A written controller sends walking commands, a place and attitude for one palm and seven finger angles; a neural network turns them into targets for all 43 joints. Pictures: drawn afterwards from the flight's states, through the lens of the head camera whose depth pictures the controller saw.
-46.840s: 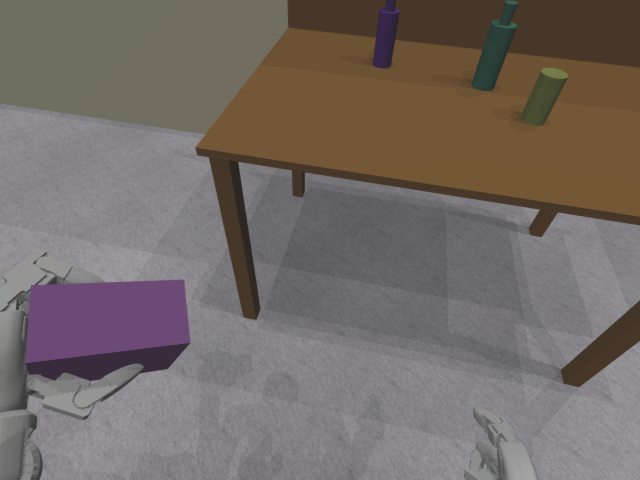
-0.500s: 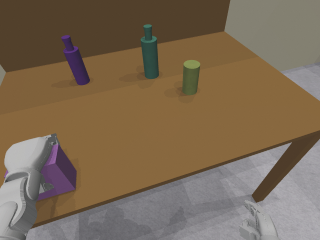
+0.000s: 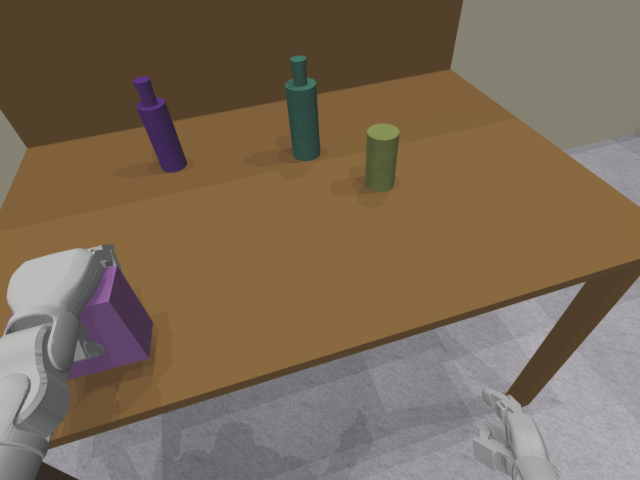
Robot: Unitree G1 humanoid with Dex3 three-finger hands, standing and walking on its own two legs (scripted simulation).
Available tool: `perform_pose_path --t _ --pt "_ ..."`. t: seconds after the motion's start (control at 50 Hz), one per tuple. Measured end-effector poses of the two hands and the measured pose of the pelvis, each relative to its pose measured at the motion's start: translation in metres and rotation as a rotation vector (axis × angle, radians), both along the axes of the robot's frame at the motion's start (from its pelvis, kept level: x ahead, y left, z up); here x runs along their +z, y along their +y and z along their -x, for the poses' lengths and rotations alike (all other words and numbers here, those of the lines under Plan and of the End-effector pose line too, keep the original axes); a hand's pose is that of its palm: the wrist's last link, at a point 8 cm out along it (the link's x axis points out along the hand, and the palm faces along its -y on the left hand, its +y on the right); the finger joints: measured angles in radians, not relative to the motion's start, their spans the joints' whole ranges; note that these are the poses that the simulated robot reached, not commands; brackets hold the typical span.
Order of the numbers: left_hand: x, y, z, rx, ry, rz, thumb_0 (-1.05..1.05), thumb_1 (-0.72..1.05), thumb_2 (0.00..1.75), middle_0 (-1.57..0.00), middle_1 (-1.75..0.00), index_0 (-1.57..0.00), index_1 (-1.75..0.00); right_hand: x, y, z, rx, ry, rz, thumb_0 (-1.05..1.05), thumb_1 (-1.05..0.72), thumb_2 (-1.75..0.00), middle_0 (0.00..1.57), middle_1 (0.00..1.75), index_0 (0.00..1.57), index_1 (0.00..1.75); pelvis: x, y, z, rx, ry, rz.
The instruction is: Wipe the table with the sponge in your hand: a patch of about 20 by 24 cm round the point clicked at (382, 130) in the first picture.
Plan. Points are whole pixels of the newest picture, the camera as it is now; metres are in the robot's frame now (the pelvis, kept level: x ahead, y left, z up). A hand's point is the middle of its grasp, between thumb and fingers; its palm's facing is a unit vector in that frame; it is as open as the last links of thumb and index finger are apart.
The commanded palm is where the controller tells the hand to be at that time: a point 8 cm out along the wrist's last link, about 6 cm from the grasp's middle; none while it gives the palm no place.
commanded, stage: lift the sponge slowly off the table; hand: left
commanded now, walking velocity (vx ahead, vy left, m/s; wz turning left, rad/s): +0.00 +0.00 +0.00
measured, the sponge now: (96, 333) +0.25 +0.34 +0.05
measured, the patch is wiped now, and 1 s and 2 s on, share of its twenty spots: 0.90 0.90 0.90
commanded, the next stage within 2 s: bring the sponge back beside the body in 0.96 s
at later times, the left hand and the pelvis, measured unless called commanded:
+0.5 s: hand (67, 287) +0.26 +0.35 +0.13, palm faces +0.02 -0.04 -1.00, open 10.4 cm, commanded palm +0.23 +0.35 +0.20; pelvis +0.00 +0.00 +0.00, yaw -1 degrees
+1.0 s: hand (58, 262) +0.27 +0.35 +0.16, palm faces +0.06 -0.03 -1.00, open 10.4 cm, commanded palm +0.23 +0.34 +0.22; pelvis -0.01 +0.01 +0.00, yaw -1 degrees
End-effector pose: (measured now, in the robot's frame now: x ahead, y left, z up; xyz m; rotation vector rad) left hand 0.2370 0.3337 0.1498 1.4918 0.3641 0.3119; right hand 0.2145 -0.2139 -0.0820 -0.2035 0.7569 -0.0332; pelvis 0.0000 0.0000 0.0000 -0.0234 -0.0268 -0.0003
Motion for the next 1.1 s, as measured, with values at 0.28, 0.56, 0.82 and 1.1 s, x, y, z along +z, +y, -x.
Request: perform_pose_path --t 0.28,0.56,0.82,1.1 --pt "0.017 0.004 0.000 0.032 -0.006 -0.012 0.00 -0.52 1.04 -0.70 -1.32 -0.72 -1.33 -0.006 -0.013 0.014 -0.027 0.032 0.007 0.02 -0.90 -0.89 0.20 0.30 0.20 0.30 0.001 -0.004 0.003 -0.003 -0.013 -0.004" --pt "0.037 0.011 0.000 0.031 -0.039 -0.020 0.00 -0.53 1.04 -0.70 -1.32 -0.72 -1.33 0.003 -0.010 0.005 -0.014 -0.012 0.003 0.02 -0.90 -0.89 0.20 0.30 0.20 0.30 0.000 -0.004 0.005 -0.011 -0.024 -0.003" --pt "0.048 0.009 0.000 -0.001 -0.044 -0.021 0.00 -0.53 1.04 -0.70 -1.32 -0.72 -1.32 0.005 0.008 0.000 0.026 -0.032 0.007 0.02 -0.90 -0.89 0.20 0.30 0.20 0.30 0.001 0.004 0.011 0.010 -0.033 0.001" --pt "0.056 0.012 -0.011 0.039 -0.040 -0.012 0.00 -0.53 1.04 -0.70 -1.32 -0.72 -1.32 0.004 0.021 0.003 0.041 -0.021 -0.038 0.02 -0.90 -0.89 0.20 0.30 0.20 0.30 0.002 0.010 0.011 -0.005 -0.017 -0.002"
